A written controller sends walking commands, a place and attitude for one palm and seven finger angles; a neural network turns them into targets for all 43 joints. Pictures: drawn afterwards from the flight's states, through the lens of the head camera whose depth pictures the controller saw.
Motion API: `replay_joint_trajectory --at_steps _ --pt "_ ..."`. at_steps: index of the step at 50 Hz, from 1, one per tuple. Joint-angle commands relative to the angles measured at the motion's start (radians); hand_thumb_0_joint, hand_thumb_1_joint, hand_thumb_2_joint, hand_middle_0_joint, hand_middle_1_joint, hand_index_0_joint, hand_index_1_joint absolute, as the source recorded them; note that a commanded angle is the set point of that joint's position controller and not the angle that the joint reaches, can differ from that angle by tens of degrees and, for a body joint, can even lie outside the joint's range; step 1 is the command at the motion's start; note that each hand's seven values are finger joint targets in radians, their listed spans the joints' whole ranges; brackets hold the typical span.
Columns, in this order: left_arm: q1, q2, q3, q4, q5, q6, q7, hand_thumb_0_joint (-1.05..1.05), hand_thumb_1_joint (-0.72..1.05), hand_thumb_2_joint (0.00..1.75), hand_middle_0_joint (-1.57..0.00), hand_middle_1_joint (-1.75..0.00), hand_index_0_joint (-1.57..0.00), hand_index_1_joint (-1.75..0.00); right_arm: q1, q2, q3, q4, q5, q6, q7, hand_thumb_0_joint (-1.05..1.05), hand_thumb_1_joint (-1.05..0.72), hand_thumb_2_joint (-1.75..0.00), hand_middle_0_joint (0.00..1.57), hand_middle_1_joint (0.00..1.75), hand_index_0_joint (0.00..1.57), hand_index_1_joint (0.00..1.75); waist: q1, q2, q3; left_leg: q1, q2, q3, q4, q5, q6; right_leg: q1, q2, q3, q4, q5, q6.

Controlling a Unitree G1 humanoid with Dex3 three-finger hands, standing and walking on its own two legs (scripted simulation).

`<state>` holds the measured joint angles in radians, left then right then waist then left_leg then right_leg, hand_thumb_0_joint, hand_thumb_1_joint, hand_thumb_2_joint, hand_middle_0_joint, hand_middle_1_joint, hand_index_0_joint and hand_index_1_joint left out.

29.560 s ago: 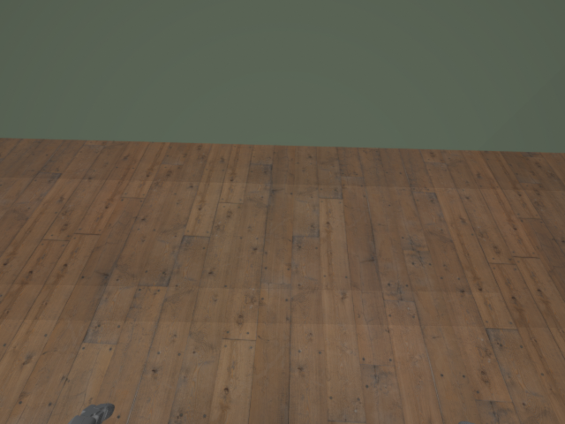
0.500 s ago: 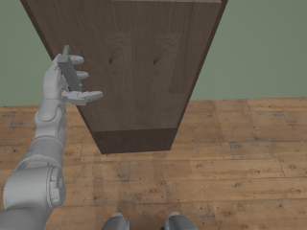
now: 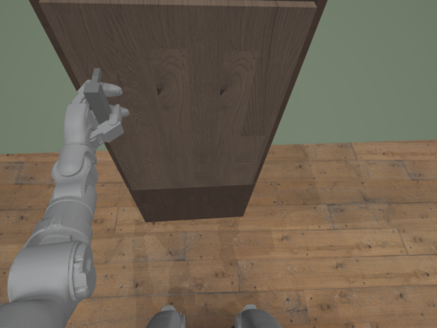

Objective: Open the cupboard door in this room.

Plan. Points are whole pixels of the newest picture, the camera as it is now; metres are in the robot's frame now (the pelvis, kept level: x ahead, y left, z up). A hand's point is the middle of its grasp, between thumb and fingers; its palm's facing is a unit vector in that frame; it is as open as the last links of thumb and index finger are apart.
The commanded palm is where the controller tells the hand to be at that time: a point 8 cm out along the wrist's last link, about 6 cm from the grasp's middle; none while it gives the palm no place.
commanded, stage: pull the door open along its arc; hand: left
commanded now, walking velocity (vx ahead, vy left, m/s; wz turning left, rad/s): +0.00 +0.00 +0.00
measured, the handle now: (104, 104) +0.51 +0.20 +0.08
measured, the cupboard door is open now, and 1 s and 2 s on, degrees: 0 39 39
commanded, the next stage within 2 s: open thumb and fingers to let go in 1.02 s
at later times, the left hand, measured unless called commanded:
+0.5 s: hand (124, 165) +0.38 +0.15 +0.08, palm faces +0.05 -1.00 +0.04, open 5.9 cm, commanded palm +0.33 +0.19 +0.08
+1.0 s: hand (183, 234) +0.26 +0.05 +0.08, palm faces +0.37 -0.93 -0.02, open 6.0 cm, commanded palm +0.19 +0.08 +0.08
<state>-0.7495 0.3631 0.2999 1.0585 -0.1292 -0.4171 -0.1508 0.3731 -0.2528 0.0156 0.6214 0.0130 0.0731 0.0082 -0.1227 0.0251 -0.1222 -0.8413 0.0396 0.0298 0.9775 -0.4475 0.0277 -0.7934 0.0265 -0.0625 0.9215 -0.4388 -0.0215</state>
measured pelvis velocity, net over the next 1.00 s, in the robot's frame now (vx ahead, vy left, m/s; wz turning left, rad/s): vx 0.00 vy -0.04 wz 0.06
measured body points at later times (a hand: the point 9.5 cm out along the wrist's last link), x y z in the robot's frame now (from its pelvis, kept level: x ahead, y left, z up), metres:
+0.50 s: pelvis +0.02 +0.00 +0.02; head +0.07 +0.00 +0.46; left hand +0.37 +0.20 +0.08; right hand +0.11 -0.25 -0.09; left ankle +0.01 +0.10 -0.68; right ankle +0.00 -0.11 -0.68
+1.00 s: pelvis +0.00 -0.04 +0.01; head +0.01 -0.06 +0.46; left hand +0.23 +0.10 +0.08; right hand +0.21 -0.22 -0.07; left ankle +0.01 +0.10 -0.68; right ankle +0.00 -0.11 -0.68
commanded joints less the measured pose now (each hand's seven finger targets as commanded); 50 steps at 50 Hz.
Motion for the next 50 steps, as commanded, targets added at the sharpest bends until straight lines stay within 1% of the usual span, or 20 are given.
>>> replay_joint_trajectory --at_steps 1,2,6,9,13,15,18,21,22,23,24,27,30,32,35,36,40,42,46,50 --pt "-0.387 0.187 0.012 -0.254 0.002 -0.083 0.004 0.0 0.9 0.9 -0.4 -1.35 -0.4 -1.35 0.109 -0.168 -0.066 -0.074 0.0 -0.02 -0.01 0.0 -0.9 -0.9 0.2 0.3 0.2 0.3 -0.001 0.065 -0.424 0.371 -0.023 -0.065 -0.098 0.413 -0.005 0.127 0.027 0.029 -0.093 0.365 0.0" --pt "-0.451 0.22 0.023 -0.238 0.01 -0.087 0.006 0.0 0.9 0.9 -0.4 -1.35 -0.4 -1.35 0.117 -0.172 -0.064 -0.063 -0.003 -0.019 -0.014 0.0 -0.9 -0.9 0.2 0.3 0.2 0.3 -0.022 0.054 -0.4 0.356 -0.021 -0.072 -0.09 0.405 -0.002 0.113 0.027 0.031 -0.09 0.361 0.0" --pt "-0.311 0.172 0.01 -0.24 -0.003 -0.075 -0.006 0.0 0.9 0.9 -0.4 -1.35 -0.4 -1.35 0.101 -0.164 -0.064 -0.088 0.003 -0.017 -0.01 0.0 -0.9 -0.9 0.2 0.3 0.2 0.3 0.01 0.024 -0.396 0.327 -0.029 -0.054 -0.108 0.389 -0.001 0.171 0.027 0.031 -0.1 0.379 0.0" --pt "-0.232 0.172 0.018 -0.324 -0.019 -0.073 -0.013 0.0 0.9 0.9 -0.4 -1.35 -0.4 -1.35 0.089 -0.161 -0.068 -0.107 0.006 -0.016 -0.005 0.0 -0.9 -0.9 0.2 0.3 0.2 0.3 0.036 0.067 -0.451 0.379 -0.028 -0.048 -0.108 0.464 -0.004 0.201 0.028 0.032 -0.097 0.431 -0.003" --pt "-0.05 0.125 -0.009 -0.446 -0.037 -0.06 -0.011 0.0 0.9 0.9 -0.4 -1.35 -0.4 -1.35 0.065 -0.152 -0.07 -0.141 0.014 -0.018 0.004 0.0 -0.9 -0.9 0.2 0.3 0.2 0.3 0.064 0.066 -0.43 0.394 -0.023 -0.039 -0.124 0.528 -0.005 0.239 0.029 0.025 -0.102 0.48 -0.004" --pt "0.055 0.086 -0.03 -0.51 -0.051 -0.045 -0.009 0.0 0.9 0.9 -0.4 -1.35 -0.4 -1.35 0.05 -0.146 -0.072 -0.16 0.019 -0.021 0.007 0.0 -0.9 -0.9 0.2 0.3 0.2 0.3 0.072 0.022 -0.403 0.379 -0.022 -0.033 -0.138 0.531 -0.002 0.269 0.029 0.023 -0.112 0.495 -0.001" --pt "0.193 0.034 -0.06 -0.638 -0.068 -0.034 0.002 0.0 0.9 0.9 -0.4 -1.35 -0.4 -1.35 0.019 -0.138 -0.073 -0.189 0.024 -0.033 0.012 0.0 -0.9 -0.9 0.2 0.3 0.2 0.3 0.089 0.011 -0.383 0.381 -0.024 -0.023 -0.155 0.533 0.001 0.306 0.027 0.023 -0.122 0.513 0.001" --pt "0.32 -0.017 -0.109 -0.766 -0.071 -0.021 0.017 0.0 0.9 0.9 -0.4 -1.35 -0.4 -1.35 -0.009 -0.13 -0.076 -0.209 0.026 -0.046 0.013 0.0 -0.9 -0.9 0.2 0.3 0.2 0.3 0.091 -0.013 -0.351 0.383 -0.024 -0.018 -0.17 0.51 0.001 0.324 0.022 0.022 -0.132 0.513 0.004" --pt "0.357 -0.029 -0.127 -0.814 -0.067 -0.021 0.024 0.0 0.9 0.9 -0.4 -1.35 -0.4 -1.35 -0.019 -0.127 -0.075 -0.217 0.026 -0.051 0.012 0.0 -0.9 -0.9 0.2 0.3 0.2 0.3 0.091 0.011 -0.341 0.4 -0.025 -0.018 -0.169 0.532 0.003 0.326 0.02 0.021 -0.132 0.518 0.003" --pt "0.374 -0.082 -0.003 -0.881 -0.14 -0.001 0.169 0.0 0.9 0.9 -0.4 -1.35 -0.4 -1.35 -0.073 -0.088 -0.069 -0.221 0.021 -0.064 0.012 0.0 -0.9 -0.9 0.2 0.3 0.2 0.3 0.189 0.005 -0.335 0.36 -0.029 -0.011 -0.185 0.52 -0.012 0.348 0.02 0.004 -0.136 0.485 0.001" --pt "0.418 -0.172 -0.113 -0.912 -0.101 0.016 0.244 0.0 0.9 0.9 -0.4 -1.35 -0.4 -1.35 -0.082 -0.087 -0.062 -0.224 0.011 -0.076 0.02 0.0 -0.9 -0.9 0.2 0.3 0.2 0.3 0.143 0.033 -0.298 0.382 -0.028 -0.013 -0.188 0.505 -0.017 0.322 0.02 -0.003 -0.133 0.463 0.003" --pt "0.54 -0.229 -0.175 -0.985 -0.024 0.034 0.389 0.0 0.9 0.9 -0.4 -1.35 -0.4 -1.35 -0.095 -0.09 -0.064 -0.218 -0.011 -0.091 0.037 0.0 -0.9 -0.9 0.2 0.3 0.2 0.3 0.129 -0.043 -0.254 0.368 -0.019 -0.034 -0.181 0.485 -0.022 0.29 0.017 -0.018 -0.121 0.418 0.004" --pt "0.567 -0.341 -0.301 -1.098 0.079 0.048 0.526 0.0 0.9 0.9 -0.4 -1.35 -0.4 -1.35 -0.133 -0.073 -0.065 -0.232 -0.034 -0.095 0.052 0.0 -0.9 -0.9 0.2 0.3 0.2 0.3 0.119 -0.022 -0.262 0.373 -0.023 -0.032 -0.173 0.432 -0.021 0.273 0.003 -0.013 -0.107 0.386 0.002" --pt "0.62 -0.394 -0.367 -1.12 0.15 0.073 0.612 0.0 0.9 0.9 -0.4 -1.35 -0.4 -1.35 -0.15 -0.069 -0.065 -0.238 -0.048 -0.093 0.055 0.0 -0.9 -0.9 0.2 0.3 0.2 0.3 0.113 -0.045 -0.251 0.357 -0.025 -0.045 -0.17 0.379 -0.019 0.268 0.0 -0.016 -0.106 0.336 -0.002" --pt "0.615 -0.488 -0.47 -1.168 0.206 0.12 0.695 0.0 0.9 0.9 -0.4 -1.35 -0.4 -1.35 -0.192 -0.055 -0.059 -0.248 -0.056 -0.088 0.052 0.0 -0.9 -0.9 0.2 0.3 0.2 0.3 0.101 -0.024 -0.241 0.358 -0.03 -0.047 -0.171 0.3 -0.02 0.251 -0.006 -0.016 -0.118 0.275 -0.007" --pt "0.636 -0.512 -0.487 -1.17 0.215 0.136 0.714 0.0 0.9 0.9 -0.4 -1.35 -0.4 -1.35 -0.2 -0.049 -0.055 -0.251 -0.058 -0.088 0.047 0.0 -0.9 -0.9 0.2 0.3 0.2 0.3 0.101 -0.05 -0.235 0.354 -0.032 -0.051 -0.172 0.283 -0.019 0.259 -0.006 -0.019 -0.126 0.261 -0.009" --pt "0.661 -0.568 -0.595 -1.2 0.263 0.171 0.721 0.0 0.9 0.9 -0.4 -1.35 -0.4 -1.35 -0.233 -0.033 -0.046 -0.263 -0.06 -0.09 0.025 0.0 -0.9 -0.9 0.2 0.3 0.2 0.3 0.079 -0.093 -0.194 0.35 -0.038 -0.051 -0.171 0.225 -0.009 0.263 -0.014 -0.007 -0.164 0.228 -0.01" --pt "0.717 -0.604 -0.643 -1.221 0.257 0.18 0.711 0.0 0.9 0.9 -0.4 -1.35 -0.4 -1.35 -0.253 -0.026 -0.041 -0.272 -0.055 -0.095 0.022 0.0 -0.9 -0.9 0.2 0.3 0.2 0.3 0.083 -0.078 -0.181 0.354 -0.041 -0.052 -0.174 0.21 -0.007 0.275 -0.016 0.0 -0.184 0.213 -0.012" --pt "0.887 -0.611 -0.672 -1.309 0.231 0.186 0.685 0.0 0.9 0.9 -0.4 -1.35 -0.4 -1.35 -0.27 -0.01 -0.03 -0.29 -0.05 -0.106 0.023 0.0 -0.9 -0.9 0.2 0.3 0.2 0.3 0.103 -0.064 -0.184 0.367 -0.05 -0.047 -0.174 0.236 -0.007 0.331 -0.025 0.012 -0.197 0.281 -0.01" --pt "1.086 -0.57 -0.649 -1.396 0.205 0.196 0.654 0.0 0.9 0.9 -0.4 -1.35 -0.4 -1.35 -0.283 -0.001 -0.019 -0.311 -0.047 -0.112 0.023 0.0 -0.9 -0.9 0.2 0.3 0.2 0.3 0.12 -0.089 -0.156 0.354 -0.058 -0.039 -0.169 0.229 -0.01 0.378 -0.043 0.038 -0.227 0.353 0.007"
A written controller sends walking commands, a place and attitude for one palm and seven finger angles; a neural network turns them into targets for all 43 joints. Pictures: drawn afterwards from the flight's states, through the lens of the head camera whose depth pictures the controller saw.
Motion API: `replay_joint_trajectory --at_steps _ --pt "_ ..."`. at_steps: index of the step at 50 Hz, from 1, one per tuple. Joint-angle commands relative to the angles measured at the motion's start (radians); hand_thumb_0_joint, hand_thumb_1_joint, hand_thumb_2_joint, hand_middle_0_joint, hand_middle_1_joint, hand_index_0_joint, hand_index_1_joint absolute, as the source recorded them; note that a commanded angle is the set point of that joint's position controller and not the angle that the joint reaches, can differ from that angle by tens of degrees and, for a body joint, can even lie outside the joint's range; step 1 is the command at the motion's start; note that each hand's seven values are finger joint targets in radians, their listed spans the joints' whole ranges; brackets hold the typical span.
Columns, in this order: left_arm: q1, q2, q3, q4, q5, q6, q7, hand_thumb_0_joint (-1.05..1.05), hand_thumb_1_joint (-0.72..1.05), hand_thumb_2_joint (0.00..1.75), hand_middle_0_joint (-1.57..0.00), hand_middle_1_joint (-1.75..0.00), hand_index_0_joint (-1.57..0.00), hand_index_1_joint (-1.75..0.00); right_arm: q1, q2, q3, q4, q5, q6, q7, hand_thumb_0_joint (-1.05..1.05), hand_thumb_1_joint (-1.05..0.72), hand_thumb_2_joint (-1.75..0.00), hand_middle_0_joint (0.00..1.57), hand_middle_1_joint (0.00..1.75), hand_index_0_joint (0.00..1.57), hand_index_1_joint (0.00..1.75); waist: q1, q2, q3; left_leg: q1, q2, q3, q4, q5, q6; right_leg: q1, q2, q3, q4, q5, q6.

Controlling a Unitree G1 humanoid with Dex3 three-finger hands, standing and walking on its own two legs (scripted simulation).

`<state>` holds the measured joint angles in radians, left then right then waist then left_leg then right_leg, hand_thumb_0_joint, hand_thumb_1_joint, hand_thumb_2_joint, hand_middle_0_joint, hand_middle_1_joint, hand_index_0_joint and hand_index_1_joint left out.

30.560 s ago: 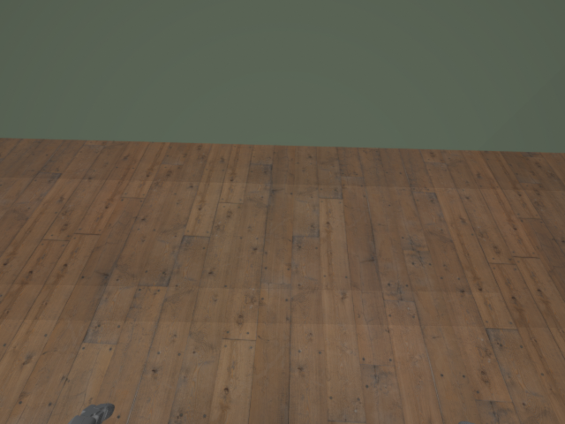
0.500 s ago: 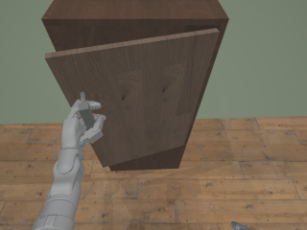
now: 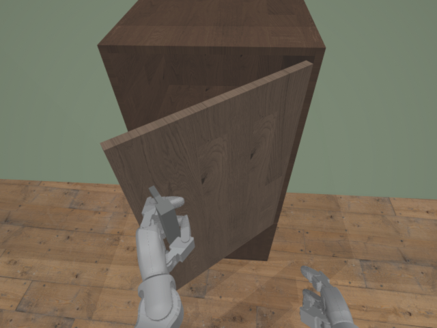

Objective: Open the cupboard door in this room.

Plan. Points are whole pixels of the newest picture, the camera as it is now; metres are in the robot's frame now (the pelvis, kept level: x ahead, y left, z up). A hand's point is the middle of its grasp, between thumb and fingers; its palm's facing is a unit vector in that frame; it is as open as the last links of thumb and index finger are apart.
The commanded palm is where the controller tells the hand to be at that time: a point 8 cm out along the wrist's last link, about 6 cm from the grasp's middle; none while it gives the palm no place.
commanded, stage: pull the door open along its arc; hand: left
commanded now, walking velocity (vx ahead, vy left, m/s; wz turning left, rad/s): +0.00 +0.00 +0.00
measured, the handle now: (165, 217) +0.30 +0.11 +0.07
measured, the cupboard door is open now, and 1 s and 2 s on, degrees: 39 39 43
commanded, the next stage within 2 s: open thumb and fingers to let go in 0.02 s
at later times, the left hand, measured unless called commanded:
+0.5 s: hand (189, 243) +0.25 +0.06 +0.06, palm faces +0.35 -0.94 -0.01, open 9.6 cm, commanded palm +0.20 +0.11 +0.06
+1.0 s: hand (185, 247) +0.25 +0.07 +0.06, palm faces +0.24 -0.97 +0.00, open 15.1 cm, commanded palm +0.20 +0.11 +0.06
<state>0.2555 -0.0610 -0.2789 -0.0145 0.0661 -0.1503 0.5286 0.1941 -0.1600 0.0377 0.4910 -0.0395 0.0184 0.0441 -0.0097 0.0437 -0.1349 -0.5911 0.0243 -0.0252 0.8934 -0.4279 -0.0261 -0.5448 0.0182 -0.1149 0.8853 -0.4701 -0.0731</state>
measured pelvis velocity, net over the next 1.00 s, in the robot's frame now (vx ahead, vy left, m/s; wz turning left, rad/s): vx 0.00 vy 0.01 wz -0.01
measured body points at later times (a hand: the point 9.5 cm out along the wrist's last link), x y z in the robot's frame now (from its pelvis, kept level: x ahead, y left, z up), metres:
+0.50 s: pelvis +0.01 -0.02 +0.00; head +0.03 -0.05 +0.45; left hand +0.23 +0.11 +0.07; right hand +0.19 -0.24 -0.09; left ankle +0.01 +0.14 -0.69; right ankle -0.01 -0.07 -0.69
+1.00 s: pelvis +0.00 +0.01 +0.00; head +0.01 -0.01 +0.45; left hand +0.23 +0.12 +0.07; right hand +0.19 -0.21 -0.08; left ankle +0.01 +0.14 -0.69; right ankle -0.01 -0.07 -0.69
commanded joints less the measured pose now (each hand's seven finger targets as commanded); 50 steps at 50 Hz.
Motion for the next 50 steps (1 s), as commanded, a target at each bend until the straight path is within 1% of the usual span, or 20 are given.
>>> replay_joint_trajectory --at_steps 1,5,6,7,9,10,13,17,21,26,27,28,30,33,37,40,42,46,48,50 --pt "0.101 -0.136 -0.062 -0.34 0.005 -0.072 -0.029 0.0 0.9 0.9 -0.4 -1.35 -0.4 -1.35 -0.108 -0.093 -0.038 -0.181 0.006 -0.058 -0.014 0.0 -0.9 -0.9 0.2 0.3 0.2 0.3 0.008 -0.106 -0.13 0.097 -0.046 0.016 -0.083 0.202 0.043 0.13 -0.04 0.1 -0.199 0.382 0.061" --pt "-0.026 -0.105 -0.004 -0.286 -0.003 -0.076 -0.004 0.0 0.9 0.9 -0.4 -1.35 -0.4 -1.35 -0.131 -0.095 -0.03 -0.162 -0.008 -0.068 -0.029 0.0 -0.9 -0.9 0.2 0.3 0.2 0.3 -0.006 -0.141 -0.039 0.049 -0.059 0.004 -0.05 0.114 0.041 0.054 -0.065 0.166 -0.263 0.223 0.08" --pt "-0.12 -0.079 0.023 -0.271 0.001 -0.086 0.011 0.0 0.9 0.9 -0.4 -1.35 -0.4 -1.35 -0.131 -0.096 -0.029 -0.145 -0.011 -0.071 -0.035 0.0 -0.9 -0.9 0.2 0.3 0.2 0.3 -0.019 -0.141 -0.028 0.033 -0.059 -0.001 -0.034 0.101 0.04 0.028 -0.072 0.189 -0.269 0.189 0.082" --pt "-0.118 -0.075 0.037 -0.267 0.004 -0.09 0.017 0.0 0.83 0.87 -0.4 -1.34 -0.4 -1.34 -0.134 -0.093 -0.033 -0.14 -0.013 -0.074 -0.037 0.0 -0.9 -0.9 0.2 0.3 0.2 0.3 -0.006 -0.139 -0.028 0.034 -0.061 -0.003 -0.03 0.099 0.04 0.031 -0.075 0.201 -0.282 0.163 0.081" --pt "-0.07 -0.06 0.063 -0.238 -0.001 -0.101 0.014 0.0 0.69 0.81 -0.38 -1.33 -0.38 -1.33 -0.13 -0.091 -0.036 -0.137 -0.015 -0.078 -0.041 0.0 -0.9 -0.9 0.2 0.3 0.2 0.3 0.007 -0.155 -0.072 0.019 -0.063 -0.003 -0.032 0.104 0.038 0.058 -0.082 0.214 -0.271 0.189 0.084" --pt "-0.059 -0.07 0.053 -0.238 0.001 -0.106 0.009 0.0 0.62 0.78 -0.38 -1.32 -0.38 -1.32 -0.125 -0.092 -0.037 -0.138 -0.015 -0.078 -0.042 0.0 -0.9 -0.9 0.2 0.3 0.2 0.3 0.009 -0.143 -0.088 0.018 -0.064 -0.002 -0.033 0.117 0.037 0.071 -0.085 0.217 -0.26 0.229 0.085" --pt "-0.059 -0.062 0.044 -0.256 -0.003 -0.117 -0.008 0.0 0.41 0.69 -0.36 -1.3 -0.36 -1.3 -0.102 -0.098 -0.046 -0.141 -0.012 -0.08 -0.043 0.0 -0.9 -0.9 0.2 0.3 0.2 0.3 0.003 -0.158 -0.136 0.021 -0.061 -0.001 -0.036 0.146 0.039 0.112 -0.092 0.218 -0.238 0.337 0.094" --pt "0.01 -0.058 0.043 -0.259 -0.003 -0.124 -0.034 0.0 0.13 0.57 -0.35 -1.27 -0.35 -1.27 -0.078 -0.105 -0.051 -0.146 -0.009 -0.073 -0.043 0.0 -0.9 -0.9 0.2 0.3 0.2 0.3 0.005 -0.173 -0.155 0.01 -0.058 -0.002 -0.044 0.177 0.04 0.16 -0.094 0.215 -0.213 0.471 0.1" --pt "-0.029 -0.064 0.027 -0.281 -0.001 -0.137 -0.04 0.0 -0.15 0.45 -0.32 -1.24 -0.32 -1.24 -0.075 -0.11 -0.05 -0.148 -0.008 -0.071 -0.045 0.0 -0.9 -0.9 0.2 0.3 0.2 0.3 -0.01 -0.151 -0.143 0.015 -0.057 -0.001 -0.039 0.173 0.043 0.128 -0.092 0.201 -0.197 0.462 0.101" --pt "0.008 -0.065 0.024 -0.29 -0.001 -0.152 -0.046 0.0 -0.5 0.3 -0.3 -1.2 -0.3 -1.2 -0.073 -0.111 -0.051 -0.155 -0.008 -0.076 -0.045 0.0 -0.9 -0.9 0.2 0.3 0.2 0.3 -0.008 -0.153 -0.153 0.011 -0.055 -0.001 -0.03 0.176 0.043 0.116 -0.086 0.191 -0.179 0.468 0.099" --pt "0.014 -0.068 0.018 -0.291 0.003 -0.149 -0.045 0.0 -0.5 0.3 -0.3 -1.2 -0.3 -1.2 -0.068 -0.112 -0.053 -0.157 -0.007 -0.077 -0.045 0.0 -0.9 -0.9 0.2 0.3 0.2 0.3 -0.006 -0.165 -0.155 0.015 -0.055 -0.004 -0.032 0.183 0.045 0.119 -0.081 0.182 -0.176 0.468 0.095" --pt "0.022 -0.076 0.012 -0.298 0.001 -0.151 -0.045 0.0 -0.5 0.3 -0.3 -1.2 -0.3 -1.2 -0.071 -0.111 -0.053 -0.161 -0.007 -0.078 -0.044 0.0 -0.9 -0.9 0.2 0.3 0.2 0.3 -0.004 -0.147 -0.156 0.018 -0.055 -0.001 -0.033 0.183 0.044 0.114 -0.082 0.178 -0.171 0.471 0.095" --pt "0.056 -0.082 0.006 -0.31 0.001 -0.149 -0.044 0.0 -0.5 0.3 -0.28 -1.1 -0.28 -1.1 -0.068 -0.11 -0.052 -0.169 -0.006 -0.081 -0.043 0.0 -0.9 -0.9 0.2 0.3 0.2 0.3 0.003 -0.148 -0.177 0.023 -0.058 0.002 -0.032 0.194 0.044 0.126 -0.077 0.167 -0.161 0.493 0.094" --pt "0.016 -0.1 -0.018 -0.306 0.005 -0.139 -0.038 0.0 -0.5 0.3 -0.26 -0.95 -0.26 -0.95 -0.072 -0.112 -0.049 -0.17 -0.005 -0.085 -0.043 0.0 -0.9 -0.9 0.2 0.3 0.2 0.3 -0.011 -0.144 -0.136 0.034 -0.056 0.002 -0.03 0.18 0.048 0.08 -0.069 0.147 -0.166 0.428 0.088" --pt "0.021 -0.093 -0.01 -0.303 0.003 -0.134 -0.03 0.0 -0.5 0.3 -0.22 -0.75 -0.22 -0.75 -0.074 -0.114 -0.048 -0.173 -0.005 -0.089 -0.044 0.0 -0.9 -0.9 0.2 0.3 0.2 0.3 -0.003 -0.159 -0.13 0.027 -0.057 -0.002 -0.033 0.17 0.047 0.078 -0.062 0.143 -0.173 0.376 0.082" --pt "0.021 -0.099 -0.013 -0.318 0.003 -0.128 -0.023 0.0 -0.5 0.3 -0.2 -0.6 -0.2 -0.6 -0.081 -0.11 -0.045 -0.177 -0.004 -0.089 -0.041 0.0 -0.9 -0.9 0.2 0.3 0.2 0.3 0.005 -0.117 -0.145 0.043 -0.058 0.005 -0.039 0.177 0.047 0.069 -0.054 0.126 -0.16 0.37 0.076" --pt "0.02 -0.105 -0.017 -0.306 0.006 -0.117 -0.02 0.0 -0.5 0.3 -0.18 -0.5 -0.18 -0.5 -0.079 -0.112 -0.046 -0.18 -0.004 -0.09 -0.04 0.0 -0.9 -0.9 0.2 0.3 0.2 0.3 0.004 -0.127 -0.131 0.045 -0.056 0.003 -0.042 0.177 0.048 0.061 -0.046 0.112 -0.16 0.352 0.071" --pt "0.008 -0.108 -0.007 -0.311 0.003 -0.102 -0.007 0.0 -0.5 0.3 -0.15 -0.3 -0.15 -0.3 -0.09 -0.108 -0.041 -0.181 -0.005 -0.083 -0.035 0.0 -0.9 -0.9 0.2 0.3 0.2 0.3 0.014 -0.098 -0.135 0.05 -0.056 0.006 -0.049 0.174 0.045 0.051 -0.036 0.096 -0.15 0.311 0.062" --pt "0.007 -0.108 0.0 -0.29 0.0 -0.09 -0.004 0.0 -0.5 0.3 -0.15 -0.3 -0.15 -0.3 -0.1 -0.108 -0.04 -0.18 -0.004 -0.079 -0.035 0.0 -0.9 -0.9 0.2 0.3 0.2 0.3 0.015 -0.101 -0.109 0.047 -0.053 0.005 -0.054 0.165 0.045 0.035 -0.031 0.087 -0.154 0.279 0.057" --pt "-0.013 -0.107 0.01 -0.291 -0.002 -0.085 0.004 0.0 -0.5 0.3 -0.15 -0.3 -0.15 -0.3 -0.104 -0.107 -0.039 -0.177 -0.004 -0.075 -0.033 0.0 -0.9 -0.9 0.2 0.3 0.2 0.3 0.015 -0.104 -0.112 0.049 -0.053 0.005 -0.056 0.155 0.044 0.03 -0.027 0.085 -0.156 0.246 0.055"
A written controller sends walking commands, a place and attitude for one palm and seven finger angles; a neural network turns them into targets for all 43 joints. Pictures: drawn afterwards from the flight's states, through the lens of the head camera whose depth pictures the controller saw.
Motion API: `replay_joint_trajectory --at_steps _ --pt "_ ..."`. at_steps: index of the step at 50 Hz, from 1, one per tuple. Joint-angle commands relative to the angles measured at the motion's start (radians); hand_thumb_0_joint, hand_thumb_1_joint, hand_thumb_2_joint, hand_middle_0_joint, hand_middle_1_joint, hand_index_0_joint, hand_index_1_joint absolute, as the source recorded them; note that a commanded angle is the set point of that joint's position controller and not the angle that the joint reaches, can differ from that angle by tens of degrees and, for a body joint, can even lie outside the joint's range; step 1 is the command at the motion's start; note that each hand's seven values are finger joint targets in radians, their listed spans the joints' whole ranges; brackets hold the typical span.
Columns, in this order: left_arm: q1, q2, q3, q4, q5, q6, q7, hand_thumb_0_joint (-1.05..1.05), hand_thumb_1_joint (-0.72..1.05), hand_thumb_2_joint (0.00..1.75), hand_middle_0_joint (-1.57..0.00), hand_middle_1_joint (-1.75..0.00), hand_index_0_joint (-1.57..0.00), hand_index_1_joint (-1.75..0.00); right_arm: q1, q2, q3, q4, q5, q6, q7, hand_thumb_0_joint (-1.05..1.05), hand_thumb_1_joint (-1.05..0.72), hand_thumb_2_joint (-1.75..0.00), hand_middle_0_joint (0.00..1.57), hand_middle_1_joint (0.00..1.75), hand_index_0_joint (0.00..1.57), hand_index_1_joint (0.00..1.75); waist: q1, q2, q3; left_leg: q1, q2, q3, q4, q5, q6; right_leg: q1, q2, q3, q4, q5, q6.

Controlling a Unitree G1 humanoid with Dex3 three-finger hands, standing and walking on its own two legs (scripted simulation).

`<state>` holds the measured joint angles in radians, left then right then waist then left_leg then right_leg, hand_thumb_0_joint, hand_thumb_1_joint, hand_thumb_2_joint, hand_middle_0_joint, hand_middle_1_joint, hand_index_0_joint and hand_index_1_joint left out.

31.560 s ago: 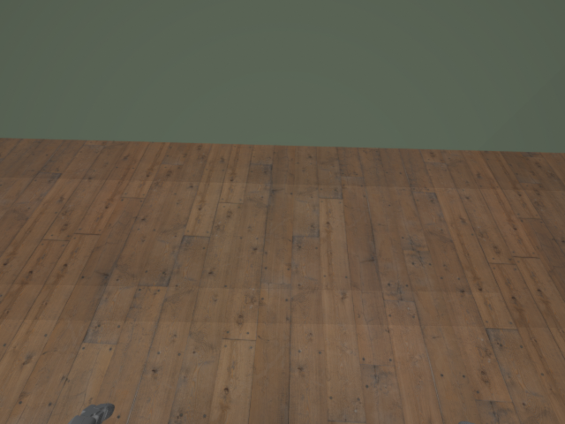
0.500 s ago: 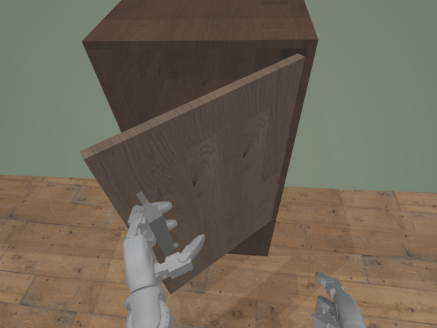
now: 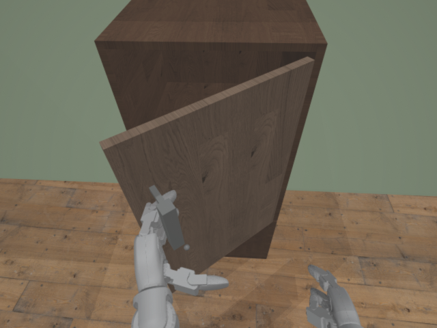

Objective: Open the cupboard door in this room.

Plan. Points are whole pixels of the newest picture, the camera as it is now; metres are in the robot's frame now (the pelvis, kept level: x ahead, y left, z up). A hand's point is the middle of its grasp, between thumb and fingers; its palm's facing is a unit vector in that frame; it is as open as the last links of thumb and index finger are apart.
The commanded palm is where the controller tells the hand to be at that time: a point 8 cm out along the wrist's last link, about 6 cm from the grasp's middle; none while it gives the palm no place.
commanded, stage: slide the hand sideways off the handle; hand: left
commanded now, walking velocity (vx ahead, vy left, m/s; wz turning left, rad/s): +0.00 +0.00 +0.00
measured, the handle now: (165, 217) +0.30 +0.11 +0.07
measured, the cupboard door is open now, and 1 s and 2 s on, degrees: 39 43 43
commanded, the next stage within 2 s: draw the hand back to the body in 1.24 s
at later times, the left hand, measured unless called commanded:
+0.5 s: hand (179, 276) +0.20 +0.07 +0.07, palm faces -0.13 -0.99 +0.04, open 16.1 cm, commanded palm +0.16 +0.13 +0.07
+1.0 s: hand (147, 299) +0.16 +0.11 +0.07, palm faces -0.08 -1.00 -0.01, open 16.0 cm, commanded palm +0.13 +0.18 +0.07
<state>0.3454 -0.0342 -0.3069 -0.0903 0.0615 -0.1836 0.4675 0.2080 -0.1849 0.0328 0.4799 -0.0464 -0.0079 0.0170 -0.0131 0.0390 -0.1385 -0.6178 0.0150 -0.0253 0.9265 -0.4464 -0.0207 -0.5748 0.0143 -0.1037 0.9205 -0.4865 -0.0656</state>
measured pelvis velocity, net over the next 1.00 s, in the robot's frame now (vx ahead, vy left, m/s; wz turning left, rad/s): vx -0.01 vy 0.03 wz -0.03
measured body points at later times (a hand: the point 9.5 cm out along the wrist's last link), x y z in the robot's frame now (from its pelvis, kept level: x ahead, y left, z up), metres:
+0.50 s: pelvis -0.01 +0.03 -0.01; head +0.01 +0.03 +0.44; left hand +0.20 +0.13 +0.07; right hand +0.16 -0.18 -0.08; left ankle +0.01 +0.13 -0.69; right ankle -0.01 -0.08 -0.69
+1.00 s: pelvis -0.01 +0.03 -0.02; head +0.02 +0.02 +0.43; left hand +0.16 +0.17 +0.07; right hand +0.17 -0.19 -0.08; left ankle +0.01 +0.13 -0.69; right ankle -0.01 -0.08 -0.69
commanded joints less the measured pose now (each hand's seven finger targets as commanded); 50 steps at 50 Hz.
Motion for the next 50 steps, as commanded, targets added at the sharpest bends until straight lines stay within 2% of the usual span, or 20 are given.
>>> replay_joint_trajectory --at_steps 1,2,3,4,5,7,8,10,12,17,22,23,26,30,34,37,40,44,45,50 --pt "-0.104 -0.154 0.023 -0.213 0.002 -0.047 0.066 0.0 -0.5 0.3 -0.15 -0.3 -0.15 -0.3 -0.122 -0.083 -0.033 -0.17 0.001 -0.05 -0.004 0.0 -0.9 -0.9 0.2 0.3 0.2 0.3 0.018 -0.096 -0.107 0.079 -0.044 0.005 -0.089 0.172 0.039 0.051 -0.02 0.067 -0.191 0.25 0.046" --pt "-0.104 -0.146 0.028 -0.212 0.004 -0.042 0.068 0.0 -0.5 0.3 -0.15 -0.3 -0.15 -0.3 -0.119 -0.084 -0.036 -0.17 0.002 -0.05 -0.004 0.0 -0.9 -0.9 0.2 0.3 0.2 0.3 0.02 -0.102 -0.112 0.081 -0.041 0.002 -0.089 0.179 0.039 0.055 -0.017 0.063 -0.185 0.253 0.043" --pt "-0.114 -0.003 -0.16 -0.238 0.098 -0.101 -0.139 0.0 -0.5 0.3 -0.15 -0.3 -0.15 -0.3 -0.054 -0.138 -0.036 -0.146 0.017 -0.053 0.009 0.0 -0.9 -0.9 0.2 0.3 0.2 0.3 -0.083 -0.136 -0.01 0.075 -0.042 0.004 -0.075 0.185 0.057 -0.02 -0.027 0.104 -0.166 0.32 0.053" --pt "-0.141 0.056 -0.083 -0.299 0.053 -0.153 -0.253 0.0 -0.5 0.3 -0.15 -0.3 -0.15 -0.3 -0.047 -0.122 -0.047 -0.169 0.02 -0.053 0.007 0.0 -0.9 -0.9 0.2 0.3 0.2 0.3 -0.043 -0.089 -0.084 0.061 -0.041 0.005 -0.066 0.192 0.059 0.026 -0.034 0.112 -0.144 0.354 0.048" --pt "-0.129 0.091 -0.07 -0.312 0.038 -0.183 -0.323 0.0 -0.5 0.3 -0.15 -0.3 -0.15 -0.3 -0.047 -0.122 -0.048 -0.175 0.024 -0.053 0.002 0.0 -0.9 -0.9 0.2 0.3 0.2 0.3 -0.031 -0.073 -0.127 0.066 -0.04 0.004 -0.062 0.207 0.061 0.058 -0.036 0.119 -0.129 0.385 0.044" --pt "-0.097 0.079 -0.083 -0.36 -0.018 -0.21 -0.43 0.0 -0.5 0.3 -0.15 -0.3 -0.15 -0.3 -0.041 -0.117 -0.05 -0.206 0.035 -0.064 0.001 0.0 -0.9 -0.9 0.2 0.3 0.2 0.3 -0.03 -0.028 -0.171 0.092 -0.037 0.006 -0.058 0.221 0.062 0.068 -0.034 0.112 -0.114 0.388 0.038" --pt "-0.075 0.064 -0.079 -0.357 -0.049 -0.212 -0.457 0.0 -0.5 0.3 -0.15 -0.3 -0.15 -0.3 -0.039 -0.11 -0.047 -0.22 0.041 -0.071 -0.001 0.0 -0.9 -0.9 0.2 0.3 0.2 0.3 -0.026 -0.038 -0.157 0.087 -0.035 0.003 -0.062 0.201 0.059 0.056 -0.03 0.106 -0.12 0.351 0.039" --pt "-0.062 0.025 -0.058 -0.349 -0.114 -0.192 -0.462 0.0 -0.5 0.3 -0.15 -0.3 -0.15 -0.3 -0.043 -0.109 -0.041 -0.244 0.052 -0.081 -0.008 0.0 -0.9 -0.9 0.2 0.3 0.2 0.3 -0.029 -0.078 -0.108 0.066 -0.036 -0.002 -0.072 0.133 0.057 0.023 -0.019 0.092 -0.146 0.237 0.043" --pt "-0.049 0.044 0.006 -0.323 -0.135 -0.171 -0.426 0.0 -0.5 0.3 -0.15 -0.3 -0.15 -0.3 -0.05 -0.117 -0.04 -0.251 0.056 -0.085 -0.016 0.0 -0.9 -0.9 0.2 0.3 0.2 0.3 -0.015 -0.119 -0.073 0.039 -0.036 -0.01 -0.085 0.082 0.051 0.004 -0.011 0.08 -0.157 0.127 0.041" --pt "0.038 0.069 0.05 -0.318 -0.066 -0.151 -0.323 0.0 -0.5 0.3 -0.15 -0.3 -0.15 -0.3 -0.033 -0.121 -0.047 -0.267 0.046 -0.082 -0.005 0.0 -0.9 -0.9 0.2 0.3 0.2 0.3 0.011 -0.111 -0.105 0.023 -0.033 -0.014 -0.083 0.102 0.048 -0.016 -0.005 0.055 -0.097 0.145 0.034" --pt "0.13 0.087 0.042 -0.374 -0.029 -0.147 -0.306 0.0 -0.5 0.3 -0.15 -0.3 -0.15 -0.3 -0.022 -0.116 -0.049 -0.292 0.046 -0.065 0.012 0.0 -0.9 -0.9 0.2 0.3 0.2 0.3 0.025 -0.063 -0.121 0.022 -0.029 -0.006 -0.08 0.14 0.045 -0.004 -0.002 0.054 -0.071 0.193 0.024" --pt "0.136 0.084 0.029 -0.402 -0.027 -0.148 -0.309 0.0 -0.5 0.3 -0.15 -0.3 -0.15 -0.3 -0.022 -0.113 -0.047 -0.299 0.046 -0.062 0.015 0.0 -0.9 -0.9 0.2 0.3 0.2 0.3 0.024 -0.041 -0.128 0.027 -0.027 -0.005 -0.081 0.145 0.043 -0.007 -0.002 0.051 -0.062 0.198 0.023" --pt "0.205 0.09 0.035 -0.437 -0.049 -0.147 -0.318 0.0 -0.5 0.3 -0.15 -0.3 -0.15 -0.3 -0.02 -0.111 -0.044 -0.313 0.05 -0.056 0.017 0.0 -0.9 -0.9 0.2 0.3 0.2 0.3 0.022 -0.047 -0.102 0.019 -0.026 0.001 -0.081 0.126 0.043 -0.008 0.003 0.053 -0.074 0.189 0.025" --pt "0.211 0.114 0.061 -0.453 -0.063 -0.154 -0.334 0.0 -0.5 0.3 -0.15 -0.3 -0.15 -0.3 -0.015 -0.118 -0.043 -0.317 0.049 -0.056 0.006 0.0 -0.9 -0.9 0.2 0.3 0.2 0.3 0.004 -0.081 -0.054 -0.011 -0.024 -0.009 -0.069 0.082 0.046 -0.046 0.008 0.053 -0.077 0.142 0.032" --pt "0.231 0.108 0.047 -0.496 -0.076 -0.178 -0.36 0.0 -0.5 0.3 -0.15 -0.3 -0.15 -0.3 -0.005 -0.121 -0.044 -0.323 0.05 -0.065 0.004 0.0 -0.9 -0.9 0.2 0.3 0.2 0.3 -0.004 -0.057 -0.068 -0.01 -0.024 -0.015 -0.054 0.09 0.046 -0.064 0.009 0.049 -0.058 0.15 0.033" --pt "0.276 0.152 0.103 -0.493 -0.092 -0.18 -0.375 0.0 -0.5 0.3 -0.15 -0.3 -0.15 -0.3 0.0 -0.122 -0.05 -0.322 0.051 -0.067 -0.004 0.0 -0.9 -0.9 0.2 0.3 0.2 0.3 0.008 -0.073 -0.077 -0.03 -0.027 -0.014 -0.046 0.082 0.047 -0.052 0.011 0.057 -0.06 0.139 0.032" --pt "0.306 0.153 0.101 -0.525 -0.097 -0.185 -0.395 0.0 -0.5 0.3 -0.15 -0.3 -0.15 -0.3 0.0 -0.121 -0.051 -0.332 0.054 -0.067 -0.004 0.0 -0.9 -0.9 0.2 0.3 0.2 0.3 0.01 -0.034 -0.098 -0.025 -0.028 -0.01 -0.037 0.095 0.046 -0.062 0.01 0.056 -0.044 0.155 0.033" --pt "0.367 0.193 0.166 -0.523 -0.123 -0.173 -0.414 0.0 -0.5 0.3 -0.15 -0.3 -0.15 -0.3 0.0 -0.117 -0.057 -0.329 0.058 -0.061 -0.013 0.0 -0.9 -0.9 0.2 0.3 0.2 0.3 0.019 -0.054 -0.101 -0.046 -0.032 0.0 -0.022 0.116 0.047 -0.034 0.011 0.068 -0.051 0.19 0.037" --pt "0.371 0.196 0.175 -0.517 -0.127 -0.17 -0.422 0.0 -0.5 0.3 -0.15 -0.3 -0.15 -0.3 0.004 -0.118 -0.058 -0.327 0.059 -0.059 -0.015 0.0 -0.9 -0.9 0.2 0.3 0.2 0.3 0.013 -0.071 -0.099 -0.048 -0.031 0.0 -0.019 0.12 0.047 -0.035 0.012 0.067 -0.051 0.198 0.039" --pt "0.451 0.195 0.205 -0.542 -0.168 -0.177 -0.459 0.0 -0.5 0.3 -0.15 -0.3 -0.15 -0.3 -0.009 -0.109 -0.066 -0.327 0.067 -0.059 -0.025 0.0 -0.9 -0.9 0.2 0.3 0.2 0.3 0.025 -0.061 -0.1 -0.059 -0.036 0.007 -0.01 0.142 0.046 -0.016 0.011 0.07 -0.05 0.238 0.044"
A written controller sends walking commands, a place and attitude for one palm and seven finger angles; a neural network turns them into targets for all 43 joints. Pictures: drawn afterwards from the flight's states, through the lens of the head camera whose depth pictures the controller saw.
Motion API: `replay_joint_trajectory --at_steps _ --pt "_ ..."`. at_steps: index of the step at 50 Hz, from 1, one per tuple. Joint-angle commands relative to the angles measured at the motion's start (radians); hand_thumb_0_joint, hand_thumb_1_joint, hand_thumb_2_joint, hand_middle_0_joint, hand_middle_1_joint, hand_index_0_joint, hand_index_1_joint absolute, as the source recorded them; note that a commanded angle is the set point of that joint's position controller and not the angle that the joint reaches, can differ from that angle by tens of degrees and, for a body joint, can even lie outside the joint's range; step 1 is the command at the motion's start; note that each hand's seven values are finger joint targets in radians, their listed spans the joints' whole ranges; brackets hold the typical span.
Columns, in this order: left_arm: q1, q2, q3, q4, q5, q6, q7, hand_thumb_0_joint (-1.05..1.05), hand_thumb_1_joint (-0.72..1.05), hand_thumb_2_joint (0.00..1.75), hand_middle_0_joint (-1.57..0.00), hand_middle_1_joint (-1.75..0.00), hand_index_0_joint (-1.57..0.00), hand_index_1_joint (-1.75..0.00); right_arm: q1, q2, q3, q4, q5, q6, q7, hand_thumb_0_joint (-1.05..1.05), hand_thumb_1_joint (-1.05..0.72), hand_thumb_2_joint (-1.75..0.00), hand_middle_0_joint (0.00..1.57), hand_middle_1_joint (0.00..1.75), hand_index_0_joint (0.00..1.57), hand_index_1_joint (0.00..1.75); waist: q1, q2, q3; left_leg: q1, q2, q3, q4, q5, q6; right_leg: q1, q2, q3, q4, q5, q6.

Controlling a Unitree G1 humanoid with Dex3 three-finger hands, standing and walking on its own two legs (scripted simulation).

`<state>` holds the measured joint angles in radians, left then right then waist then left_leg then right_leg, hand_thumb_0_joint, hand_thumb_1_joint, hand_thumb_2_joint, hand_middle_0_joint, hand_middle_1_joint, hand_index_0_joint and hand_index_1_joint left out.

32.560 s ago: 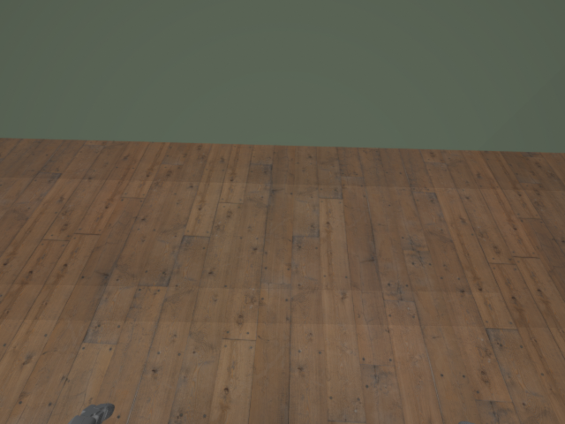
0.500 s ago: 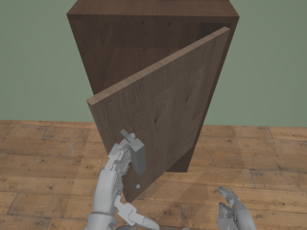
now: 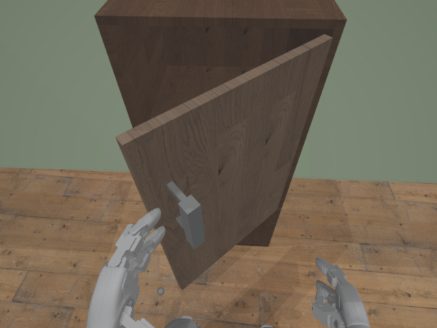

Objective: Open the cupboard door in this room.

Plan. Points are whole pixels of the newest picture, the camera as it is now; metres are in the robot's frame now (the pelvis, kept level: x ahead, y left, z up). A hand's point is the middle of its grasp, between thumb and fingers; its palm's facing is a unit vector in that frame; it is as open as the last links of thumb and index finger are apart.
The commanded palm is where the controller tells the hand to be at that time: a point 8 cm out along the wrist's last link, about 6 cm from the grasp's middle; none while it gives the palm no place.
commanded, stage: slide the hand sideways off the handle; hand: left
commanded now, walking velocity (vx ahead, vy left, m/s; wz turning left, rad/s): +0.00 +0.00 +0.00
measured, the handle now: (185, 215) +0.28 +0.08 +0.09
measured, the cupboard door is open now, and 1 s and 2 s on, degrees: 43 43 43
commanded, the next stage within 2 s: draw the hand back to the body in 0.24 s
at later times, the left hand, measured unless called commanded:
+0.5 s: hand (125, 291) +0.17 +0.14 +0.10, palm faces -0.02 -1.00 -0.04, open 16.3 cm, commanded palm +0.13 +0.20 +0.11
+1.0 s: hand (55, 271) +0.17 +0.21 +0.15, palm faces +0.18 -0.95 -0.27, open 15.3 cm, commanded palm +0.13 +0.26 +0.18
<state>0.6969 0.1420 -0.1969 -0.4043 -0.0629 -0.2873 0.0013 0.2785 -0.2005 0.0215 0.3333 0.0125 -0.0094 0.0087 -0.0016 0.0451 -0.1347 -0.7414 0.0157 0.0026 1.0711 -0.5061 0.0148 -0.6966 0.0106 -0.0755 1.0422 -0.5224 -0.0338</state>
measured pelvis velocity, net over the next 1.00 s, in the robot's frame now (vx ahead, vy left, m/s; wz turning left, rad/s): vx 0.01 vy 0.02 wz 0.01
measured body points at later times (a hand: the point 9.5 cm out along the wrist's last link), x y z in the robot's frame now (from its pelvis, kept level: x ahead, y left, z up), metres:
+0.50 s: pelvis +0.00 +0.00 +0.00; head +0.03 -0.01 +0.45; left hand +0.16 +0.19 +0.10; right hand +0.19 -0.22 -0.06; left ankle +0.02 +0.11 -0.67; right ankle +0.00 -0.10 -0.67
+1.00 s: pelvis +0.01 +0.02 +0.03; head +0.00 +0.02 +0.48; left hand +0.16 +0.26 +0.17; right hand +0.21 -0.19 -0.02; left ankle +0.02 +0.11 -0.67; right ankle +0.00 -0.10 -0.67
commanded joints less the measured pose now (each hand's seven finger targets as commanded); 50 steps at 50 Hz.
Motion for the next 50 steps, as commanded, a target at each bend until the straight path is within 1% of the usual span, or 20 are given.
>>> replay_joint_trajectory --at_steps 1,2,5,8,11,14,17,22,25,28,30,32,37,42,43,44,45,46,47,50 --pt "0.093 0.04 0.119 -0.225 -0.051 -0.073 0.0 0.0 -0.5 0.3 -0.15 -0.3 -0.15 -0.3 -0.08 -0.094 -0.056 -0.175 0.009 -0.057 -0.019 0.0 -0.9 -0.9 0.2 0.3 0.2 0.3 0.011 -0.076 -0.098 0.054 -0.037 -0.022 -0.148 0.189 0.01 0.102 0.014 0.049 -0.177 0.257 0.013" --pt "0.099 0.053 0.138 -0.22 -0.055 -0.075 -0.007 0.0 -0.5 0.3 -0.15 -0.3 -0.15 -0.3 -0.085 -0.096 -0.058 -0.17 0.01 -0.056 -0.023 0.0 -0.9 -0.9 0.2 0.3 0.2 0.3 0.016 -0.07 -0.09 0.048 -0.037 -0.023 -0.146 0.192 0.01 0.108 0.015 0.053 -0.179 0.255 0.01" --pt "0.098 0.059 0.154 -0.21 -0.069 -0.095 -0.035 0.0 -0.5 0.3 -0.15 -0.3 -0.15 -0.3 -0.085 -0.095 -0.063 -0.16 0.012 -0.061 -0.032 0.0 -0.9 -0.9 0.2 0.3 0.2 0.3 0.001 -0.1 -0.072 0.025 -0.038 -0.022 -0.123 0.178 0.011 0.088 0.007 0.075 -0.19 0.246 0.021" --pt "0.088 0.073 0.154 -0.234 -0.093 -0.118 -0.081 0.0 -0.5 0.3 -0.15 -0.3 -0.15 -0.3 -0.083 -0.101 -0.064 -0.157 0.015 -0.073 -0.041 0.0 -0.9 -0.9 0.2 0.3 0.2 0.3 -0.004 -0.063 -0.092 0.022 -0.039 -0.024 -0.106 0.176 0.014 0.083 -0.001 0.089 -0.19 0.24 0.024" --pt "0.075 0.101 0.183 -0.234 -0.125 -0.137 -0.131 0.0 -0.5 0.3 -0.15 -0.3 -0.15 -0.3 -0.078 -0.107 -0.067 -0.146 0.02 -0.082 -0.052 0.0 -0.9 -0.9 0.2 0.3 0.2 0.3 -0.014 -0.074 -0.1 0.008 -0.04 -0.027 -0.086 0.163 0.013 0.079 -0.009 0.109 -0.202 0.224 0.032" --pt "0.062 0.092 0.183 -0.216 -0.145 -0.137 -0.156 0.0 -0.5 0.3 -0.15 -0.3 -0.15 -0.3 -0.079 -0.108 -0.067 -0.141 0.024 -0.091 -0.057 0.0 -0.9 -0.9 0.2 0.3 0.2 0.3 -0.012 -0.052 -0.09 0.003 -0.04 -0.029 -0.082 0.156 0.013 0.065 -0.01 0.108 -0.203 0.196 0.029" --pt "0.047 0.094 0.191 -0.197 -0.146 -0.118 -0.154 0.0 -0.5 0.3 -0.15 -0.3 -0.15 -0.3 -0.084 -0.112 -0.069 -0.142 0.025 -0.091 -0.061 0.0 -0.9 -0.9 0.2 0.3 0.2 0.3 -0.007 -0.062 -0.09 0.009 -0.037 -0.033 -0.09 0.153 0.015 0.057 -0.001 0.094 -0.2 0.163 0.022" --pt "0.04 0.159 0.267 -0.301 -0.145 -0.067 -0.111 0.0 -0.5 0.3 -0.15 -0.3 -0.15 -0.3 -0.08 -0.105 -0.067 -0.164 0.034 -0.077 -0.071 0.0 -0.9 -0.9 0.2 0.3 0.2 0.3 0.026 -0.009 -0.164 0.089 -0.032 -0.035 -0.149 0.209 0.017 0.119 0.013 0.055 -0.19 0.225 0.013" --pt "0.075 0.126 0.253 -0.301 -0.157 -0.034 -0.114 0.0 -0.5 0.3 -0.15 -0.3 -0.15 -0.3 -0.083 -0.098 -0.06 -0.164 0.042 -0.073 -0.071 0.0 -0.9 -0.9 0.2 0.3 0.2 0.3 0.019 -0.019 -0.125 0.115 -0.031 -0.037 -0.179 0.222 0.017 0.124 0.02 0.031 -0.204 0.257 0.018" --pt "0.062 0.138 0.276 -0.266 -0.174 0.005 -0.13 0.0 -0.5 0.3 -0.15 -0.3 -0.15 -0.3 -0.089 -0.108 -0.056 -0.153 0.045 -0.076 -0.076 0.0 -0.9 -0.9 0.2 0.3 0.2 0.3 0.006 -0.059 -0.069 0.114 -0.027 -0.042 -0.193 0.199 0.019 0.123 0.019 0.035 -0.243 0.235 0.024" --pt "0.044 0.149 0.282 -0.272 -0.176 0.027 -0.145 0.0 -0.5 0.3 -0.15 -0.3 -0.15 -0.3 -0.088 -0.114 -0.052 -0.15 0.045 -0.082 -0.078 0.0 -0.9 -0.9 0.2 0.3 0.2 0.3 0.003 -0.049 -0.053 0.129 -0.026 -0.044 -0.211 0.193 0.019 0.123 0.019 0.028 -0.255 0.224 0.024" --pt "0.039 0.16 0.291 -0.283 -0.181 0.046 -0.153 0.0 -0.5 0.3 -0.15 -0.3 -0.15 -0.3 -0.09 -0.116 -0.047 -0.147 0.045 -0.09 -0.078 0.0 -0.9 -0.9 0.2 0.3 0.2 0.3 0.009 -0.006 -0.049 0.148 -0.024 -0.046 -0.228 0.196 0.019 0.136 0.019 0.023 -0.263 0.22 0.019" --pt "0.017 0.218 0.384 -0.338 -0.212 0.057 -0.162 0.0 -0.5 0.3 -0.15 -0.3 -0.15 -0.3 -0.09 -0.116 -0.043 -0.137 0.048 -0.113 -0.08 0.0 -0.9 -0.9 0.2 0.3 0.2 0.3 0.031 -0.011 -0.092 0.198 -0.024 -0.051 -0.257 0.251 0.016 0.193 0.024 0.01 -0.272 0.276 0.013" --pt "-0.026 0.213 0.401 -0.34 -0.243 0.076 -0.185 0.0 -0.32 0.37 -0.16 -0.3 -0.16 -0.3 -0.098 -0.125 -0.032 -0.113 0.055 -0.142 -0.075 0.0 -0.9 -0.9 0.2 0.3 0.2 0.3 0.027 0.035 -0.052 0.237 -0.02 -0.061 -0.291 0.268 0.009 0.198 0.029 -0.007 -0.293 0.29 0.011" --pt "-0.02 0.369 0.435 -0.422 -0.073 0.126 -0.043 0.0 -0.29 0.39 -0.16 -0.3 -0.16 -0.3 -0.09 -0.115 -0.033 -0.134 0.044 -0.125 -0.108 0.0 -0.9 -0.9 0.2 0.3 0.2 0.3 0.08 0.034 -0.062 0.244 0.0 -0.052 -0.341 0.275 0.005 0.229 0.003 0.061 -0.348 0.283 -0.003" --pt "0.038 0.256 0.376 -0.4 -0.06 0.167 0.014 0.0 -0.26 0.4 -0.16 -0.3 -0.16 -0.3 -0.085 -0.096 -0.022 -0.129 0.036 -0.117 -0.118 0.0 -0.9 -0.9 0.2 0.3 0.2 0.3 0.052 0.046 -0.018 0.259 -0.007 -0.046 -0.354 0.256 0.004 0.226 -0.002 0.052 -0.37 0.265 -0.002" --pt "0.044 0.227 0.355 -0.38 -0.051 0.19 0.039 0.0 -0.22 0.42 -0.16 -0.3 -0.16 -0.3 -0.079 -0.101 -0.021 -0.124 0.035 -0.112 -0.119 0.0 -0.9 -0.9 0.2 0.3 0.2 0.3 0.044 0.004 0.008 0.258 -0.002 -0.056 -0.364 0.25 0.001 0.22 -0.002 0.041 -0.375 0.256 0.001" --pt "0.039 0.209 0.339 -0.364 -0.034 0.209 0.059 0.0 -0.18 0.43 -0.16 -0.3 -0.16 -0.3 -0.08 -0.1 -0.017 -0.112 0.034 -0.105 -0.118 0.0 -0.9 -0.9 0.2 0.3 0.2 0.3 0.038 0.032 0.037 0.267 0.001 -0.053 -0.373 0.242 0.002 0.225 -0.004 0.037 -0.385 0.247 0.003" --pt "0.028 0.23 0.356 -0.358 -0.023 0.221 0.078 0.0 -0.15 0.45 -0.16 -0.3 -0.16 -0.3 -0.085 -0.106 -0.019 -0.104 0.034 -0.101 -0.121 0.0 -0.9 -0.9 0.2 0.3 0.2 0.3 0.044 0.009 0.028 0.281 0.004 -0.061 -0.386 0.264 0.004 0.248 -0.003 0.033 -0.397 0.261 0.002" --pt "-0.023 0.275 0.391 -0.383 0.002 0.227 0.114 0.0 -0.05 0.5 -0.17 -0.3 -0.17 -0.3 -0.096 -0.111 -0.011 -0.09 0.026 -0.101 -0.126 0.0 -0.9 -0.9 0.2 0.3 0.2 0.3 0.043 0.004 0.025 0.331 0.008 -0.067 -0.433 0.26 0.004 0.288 -0.006 0.028 -0.423 0.252 0.003"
